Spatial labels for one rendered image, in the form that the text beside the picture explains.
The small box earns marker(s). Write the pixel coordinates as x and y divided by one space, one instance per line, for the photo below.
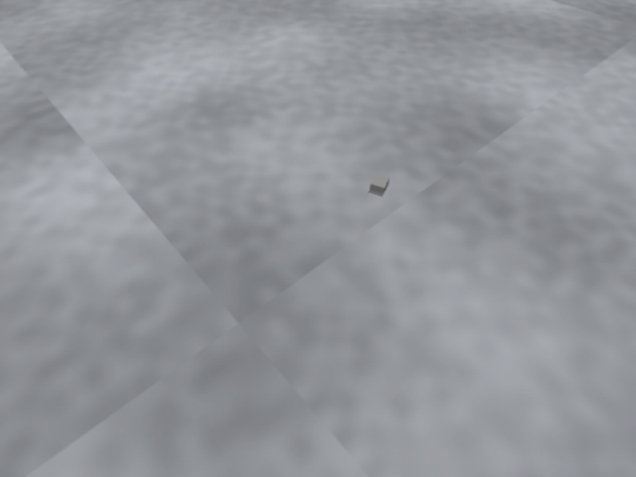
379 183

